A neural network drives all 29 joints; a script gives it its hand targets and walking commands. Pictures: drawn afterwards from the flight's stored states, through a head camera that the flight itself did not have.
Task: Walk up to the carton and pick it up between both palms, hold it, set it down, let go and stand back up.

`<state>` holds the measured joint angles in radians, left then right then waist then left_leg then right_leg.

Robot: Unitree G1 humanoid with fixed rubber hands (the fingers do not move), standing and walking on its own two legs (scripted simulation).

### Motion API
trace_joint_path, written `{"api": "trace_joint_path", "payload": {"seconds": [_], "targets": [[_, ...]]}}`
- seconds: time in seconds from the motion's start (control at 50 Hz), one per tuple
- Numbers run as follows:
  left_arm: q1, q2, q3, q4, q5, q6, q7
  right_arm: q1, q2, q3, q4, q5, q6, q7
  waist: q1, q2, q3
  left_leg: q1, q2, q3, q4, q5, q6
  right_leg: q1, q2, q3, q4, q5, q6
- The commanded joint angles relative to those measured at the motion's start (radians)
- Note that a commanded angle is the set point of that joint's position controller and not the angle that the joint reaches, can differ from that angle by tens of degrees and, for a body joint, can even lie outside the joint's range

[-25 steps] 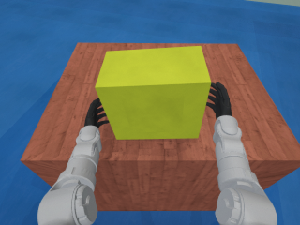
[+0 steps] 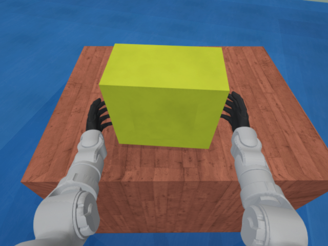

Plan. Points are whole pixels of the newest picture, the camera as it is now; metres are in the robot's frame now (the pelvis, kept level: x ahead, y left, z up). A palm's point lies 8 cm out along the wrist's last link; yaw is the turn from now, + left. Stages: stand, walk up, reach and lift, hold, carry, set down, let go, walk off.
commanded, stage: set down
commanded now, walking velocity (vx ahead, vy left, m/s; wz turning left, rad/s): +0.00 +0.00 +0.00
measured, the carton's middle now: (165, 100) +0.51 -0.02 +0.08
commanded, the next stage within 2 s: none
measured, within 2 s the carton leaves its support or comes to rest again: rests again in 0.16 s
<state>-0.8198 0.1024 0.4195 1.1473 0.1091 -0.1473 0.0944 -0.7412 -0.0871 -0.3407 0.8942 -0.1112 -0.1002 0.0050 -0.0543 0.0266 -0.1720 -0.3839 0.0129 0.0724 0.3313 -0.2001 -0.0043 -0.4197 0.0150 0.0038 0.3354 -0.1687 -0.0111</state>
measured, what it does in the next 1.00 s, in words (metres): shifts its weight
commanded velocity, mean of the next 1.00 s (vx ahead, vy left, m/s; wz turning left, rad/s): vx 0.00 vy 0.00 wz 0.00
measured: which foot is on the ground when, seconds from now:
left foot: down 0.00-1.00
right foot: down 0.00-1.00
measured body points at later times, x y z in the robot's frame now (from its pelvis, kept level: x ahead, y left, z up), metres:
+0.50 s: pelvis +0.02 -0.01 +0.00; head +0.04 -0.02 +0.45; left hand +0.45 +0.17 +0.09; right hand +0.43 -0.26 +0.09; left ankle -0.04 +0.11 -0.74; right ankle -0.02 -0.11 -0.74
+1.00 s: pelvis -0.05 -0.01 +0.00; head -0.06 -0.02 +0.45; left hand +0.35 +0.21 +0.08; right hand +0.34 -0.26 +0.11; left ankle -0.04 +0.11 -0.74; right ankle -0.02 -0.11 -0.74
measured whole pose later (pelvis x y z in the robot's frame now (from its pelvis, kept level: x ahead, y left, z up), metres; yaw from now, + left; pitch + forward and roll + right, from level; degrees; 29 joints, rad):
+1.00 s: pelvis -0.05 -0.01 +0.00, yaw +1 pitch +11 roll +0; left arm -0.70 0.31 0.08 1.12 -0.21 -0.06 -0.05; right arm -0.61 -0.40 0.10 0.85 0.41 -0.03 -0.01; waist -0.05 0.03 -0.24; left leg -0.44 0.03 0.04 0.40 -0.16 -0.01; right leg -0.45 0.03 -0.02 0.37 -0.13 -0.02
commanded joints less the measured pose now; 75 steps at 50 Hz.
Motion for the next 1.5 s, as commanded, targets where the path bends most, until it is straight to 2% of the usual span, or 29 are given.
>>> {"api": "trace_joint_path", "payload": {"seconds": [0.0,0.04,0.12,0.24,0.28,0.3,0.34,0.36,0.4,0.52,0.62,0.66,0.74,0.76,0.8,0.88,0.92,0.96,1.0,1.1,1.2,1.24,1.26,1.28,1.34,1.38,1.4,1.42,1.48], "targets": [[-0.529,-0.019,-0.176,-0.066,-0.013,-0.042,-0.086,-0.46,0.018,0.198,0.166,0.094,-0.06,0.016,0.033,0.002,-0.385,0.186,0.011,-0.004,0.105,0.548,-0.047,0.325,-0.012,-0.027,0.084,0.749,0.068],[-0.485,0.11,-0.185,-0.128,-0.056,-0.038,-0.049,-0.453,-0.193,0.197,0.169,0.158,-0.087,0.001,0.047,0.092,-0.449,0.417,0.042,-0.052,0.181,0.8,-0.078,0.104,0.011,-0.054,0.08,0.667,0.056],[-0.455,0.144,-0.332,-0.264,-0.191,0.003,0.009,-0.502,-0.323,0.235,0.207,0.267,-0.134,0.017,0.091,0.184,-0.604,0.612,0.116,-0.074,0.273,1.095,-0.111,-0.16,0.042,-0.053,-0.135,0.378,-0.098],[-0.355,0.263,-0.449,-0.413,-0.349,0.004,0.06,-0.521,-0.495,0.291,0.022,0.388,-0.209,0.007,0.082,0.186,-0.897,0.653,0.167,-0.114,0.348,1.347,-0.142,-0.224,0.069,-0.058,-0.138,0.454,-0.121],[-0.378,0.301,-0.417,-0.366,-0.326,0.01,0.052,-0.488,-0.46,0.323,-0.013,0.424,-0.197,0.01,0.112,0.119,-0.914,0.443,0.103,-0.063,0.332,1.204,-0.121,0.009,0.043,-0.024,-0.099,0.621,-0.114],[-0.369,0.328,-0.382,-0.299,-0.294,0.025,0.035,-0.431,-0.459,0.317,0.0,0.413,-0.183,-0.004,0.078,0.037,-0.803,0.235,0.049,-0.042,0.29,0.96,-0.094,0.214,0.016,0.009,-0.013,0.824,-0.093],[-0.377,0.346,-0.309,-0.249,-0.263,0.042,-0.011,-0.421,-0.44,0.342,-0.101,0.415,-0.139,-0.023,0.054,-0.144,-0.661,-0.331,-0.017,0.002,0.017,0.355,0.002,0.721,-0.053,0.078,0.206,1.065,0.036],[-0.299,0.334,-0.297,-0.24,-0.236,0.036,-0.037,-0.338,-0.431,0.363,-0.021,0.431,-0.116,-0.027,0.017,-0.173,-0.549,-0.311,-0.003,-0.013,-0.059,0.289,0.022,0.772,-0.064,0.076,0.209,1.065,0.068],[-0.302,0.334,-0.299,-0.063,-0.232,0.033,-0.085,-0.379,-0.421,0.502,0.16,0.502,-0.075,-0.004,0.063,-0.129,-0.317,-0.096,-0.003,-0.018,-0.025,0.353,0.008,0.588,-0.033,0.044,0.141,0.889,0.092],[-0.332,0.39,-0.254,-0.036,-0.272,-0.006,-0.14,-0.427,-0.383,0.619,0.051,0.57,-0.104,-0.03,0.142,-0.194,-0.325,-0.13,-0.026,0.005,-0.067,0.298,0.038,0.636,-0.063,0.086,0.143,1.008,0.135],[-0.425,0.453,-0.294,-0.409,-0.35,-0.134,-0.063,-0.446,-0.433,0.465,-0.197,0.568,-0.176,-0.024,0.092,-0.02,-0.876,0.031,0.003,-0.024,0.065,0.559,-0.025,0.431,-0.002,0.017,0.176,0.883,0.099],[-0.24,0.464,-0.302,-0.609,-0.375,-0.143,-0.043,-0.254,-0.459,0.418,-0.375,0.568,-0.222,-0.021,0.073,-0.015,-1.101,0.08,-0.004,-0.044,0.164,0.703,-0.048,0.417,0.02,-0.001,0.191,0.97,0.068],[0.023,0.479,-0.279,-0.619,-0.365,-0.107,-0.075,0.008,-0.46,0.337,-0.466,0.524,-0.211,-0.039,0.015,-0.058,-1.056,-0.195,-0.051,-0.04,0.068,0.573,-0.009,0.672,-0.034,0.043,0.202,1.122,0.077],[0.087,0.433,-0.302,-0.62,-0.348,-0.07,-0.099,0.077,-0.474,0.308,-0.431,0.516,-0.195,-0.043,-0.035,-0.048,-0.953,-0.132,-0.045,-0.05,0.041,0.559,-0.01,0.684,-0.036,0.035,0.191,1.118,0.082],[0.054,0.355,-0.283,-0.511,-0.304,0.012,-0.14,-0.019,-0.508,0.343,-0.285,0.527,-0.139,-0.025,-0.019,-0.039,-0.655,0.101,-0.033,-0.061,0.052,0.528,-0.027,0.52,-0.012,0.021,0.12,0.923,0.085],[-0.344,0.325,-0.402,-0.102,-0.341,0.111,-0.158,-0.335,-0.454,0.414,-0.001,0.529,0.07,0.0,-0.011,-0.07,0.01,0.068,-0.028,-0.062,0.015,-0.082,0.006,0.072,-0.009,0.043,-0.056,-0.149,0.02],[-0.429,0.325,-0.477,0.041,-0.408,0.135,-0.164,-0.384,-0.389,0.401,0.036,0.481,0.16,0.008,-0.009,-0.104,0.115,-0.008,-0.02,-0.066,0.008,-0.272,0.029,0.006,-0.03,0.077,-0.075,-0.443,-0.007],[-0.395,0.334,-0.515,-0.055,-0.432,0.101,-0.157,-0.314,-0.406,0.388,-0.013,0.475,0.164,0.025,-0.005,-0.165,0.015,0.18,-0.044,-0.1,0.092,-0.226,0.025,-0.105,-0.072,0.09,-0.103,-0.469,-0.054],[-0.421,0.356,-0.521,-0.212,-0.455,0.054,-0.127,-0.317,-0.448,0.345,-0.037,0.455,0.13,0.038,-0.001,-0.106,-0.174,0.318,-0.037,-0.113,0.117,-0.197,0.009,-0.168,-0.068,0.05,-0.063,-0.388,-0.056],[-0.105,0.42,-0.349,-0.701,-0.382,0.001,-0.031,-0.084,-0.491,0.272,-0.358,0.465,-0.035,0.032,0.071,0.022,-0.731,0.308,0.013,-0.09,0.114,0.26,-0.039,0.143,0.033,-0.025,0.075,0.266,0.016],[-0.161,0.378,-0.451,-0.481,-0.469,0.056,-0.018,-0.168,-0.455,0.166,-0.414,0.464,0.029,0.035,0.006,0.007,-0.528,-0.01,-0.001,-0.12,0.043,-0.178,0.005,0.156,0.018,0.007,0.08,-0.143,-0.003],[0.026,0.33,-0.475,-0.569,-0.478,0.067,-0.035,-0.023,-0.442,0.211,-0.502,0.473,0.01,0.037,0.002,-0.029,-0.434,0.1,-0.006,-0.1,0.043,-0.066,0.004,0.197,0.008,0.006,0.058,-0.051,0.005],[-0.124,0.366,-0.47,-0.496,-0.489,0.082,-0.05,-0.134,-0.438,0.208,-0.46,0.446,0.035,0.035,-0.014,-0.068,-0.404,0.063,-0.019,-0.08,0.063,-0.108,0.01,0.148,-0.01,0.025,0.043,-0.122,0.012],[0.072,0.345,-0.451,-0.533,-0.467,0.09,-0.062,0.041,-0.423,0.28,-0.482,0.481,0.034,0.037,0.006,-0.103,-0.303,0.132,-0.028,-0.082,0.072,-0.017,0.017,0.186,-0.016,0.045,0.026,-0.07,0.019],[0.011,0.332,-0.411,-0.464,-0.411,0.132,-0.096,0.036,-0.441,0.31,-0.372,0.467,0.071,0.037,-0.008,-0.1,-0.146,0.157,-0.036,-0.081,0.033,-0.039,0.024,0.157,-0.006,0.034,-0.01,-0.09,0.015],[0.255,0.31,-0.329,-0.574,-0.345,0.166,-0.105,0.282,-0.426,0.375,-0.364,0.491,0.08,0.032,0.042,-0.109,-0.07,0.228,-0.04,-0.078,0.014,0.065,0.025,0.234,-0.008,0.057,-0.041,-0.019,0.015],[0.001,0.349,-0.337,-0.461,-0.35,0.188,-0.115,0.055,-0.443,0.325,-0.293,0.46,0.121,0.023,0.023,-0.091,-0.04,0.148,-0.044,-0.071,-0.002,-0.034,0.03,0.172,-0.013,0.057,-0.041,-0.125,0.015],[0.202,0.348,-0.302,-0.534,-0.328,0.203,-0.121,0.232,-0.428,0.356,-0.338,0.473,0.121,0.022,0.054,-0.129,-0.045,0.196,-0.04,-0.074,-0.005,0.029,0.03,0.247,-0.01,0.063,-0.056,-0.094,0.012],[0.044,0.385,-0.316,-0.619,-0.363,0.202,-0.098,0.072,-0.456,0.235,-0.403,0.417,0.127,0.019,0.014,-0.097,-0.122,0.17,-0.027,-0.076,-0.016,-0.043,0.021,0.205,0.001,0.03,-0.036,-0.159,0.007]]}}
